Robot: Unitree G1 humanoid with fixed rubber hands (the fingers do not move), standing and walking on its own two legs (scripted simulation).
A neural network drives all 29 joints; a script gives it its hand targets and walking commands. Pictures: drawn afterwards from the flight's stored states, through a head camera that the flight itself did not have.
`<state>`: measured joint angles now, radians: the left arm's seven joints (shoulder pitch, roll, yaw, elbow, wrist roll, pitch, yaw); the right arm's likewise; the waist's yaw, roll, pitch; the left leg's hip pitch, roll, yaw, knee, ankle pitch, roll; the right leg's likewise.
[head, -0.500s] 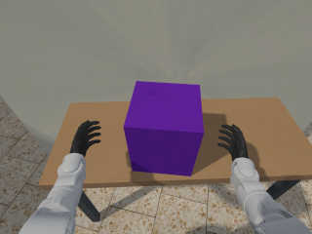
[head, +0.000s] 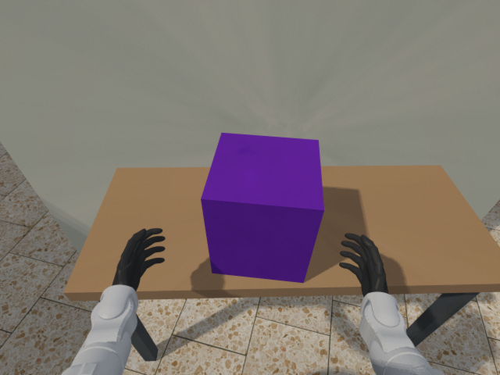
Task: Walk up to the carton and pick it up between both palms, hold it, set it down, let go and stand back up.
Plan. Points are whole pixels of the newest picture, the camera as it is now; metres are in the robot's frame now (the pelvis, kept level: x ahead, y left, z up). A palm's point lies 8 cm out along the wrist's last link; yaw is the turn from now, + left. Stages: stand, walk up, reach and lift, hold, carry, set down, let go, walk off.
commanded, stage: set down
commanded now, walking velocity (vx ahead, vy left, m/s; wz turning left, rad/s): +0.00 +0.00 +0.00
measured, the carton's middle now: (263, 209) +0.49 +0.00 -0.03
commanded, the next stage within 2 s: let go in 1.22 s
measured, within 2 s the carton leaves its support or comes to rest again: neither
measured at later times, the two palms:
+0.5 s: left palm (122, 319) +0.25 +0.24 -0.04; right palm (376, 321) +0.25 -0.19 -0.05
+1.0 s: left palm (121, 352) +0.20 +0.23 -0.04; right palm (402, 352) +0.21 -0.22 -0.05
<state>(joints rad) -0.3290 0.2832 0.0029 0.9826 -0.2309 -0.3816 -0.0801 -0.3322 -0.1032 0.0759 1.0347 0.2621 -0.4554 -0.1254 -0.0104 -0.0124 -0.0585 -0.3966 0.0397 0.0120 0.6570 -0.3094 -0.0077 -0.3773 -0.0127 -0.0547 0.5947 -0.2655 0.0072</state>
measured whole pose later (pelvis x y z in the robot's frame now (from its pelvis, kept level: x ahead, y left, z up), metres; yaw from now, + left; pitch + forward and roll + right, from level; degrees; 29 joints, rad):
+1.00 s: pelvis +0.04 -0.01 +0.02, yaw -2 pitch -6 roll -1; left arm 0.21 0.23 0.02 0.50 -0.06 -0.02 -0.06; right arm 0.15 -0.14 0.01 0.75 0.07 -0.32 -0.05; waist 0.04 0.00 0.08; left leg -0.01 0.04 0.05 0.36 -0.24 -0.02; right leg -0.02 0.00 -0.02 0.33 -0.20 0.00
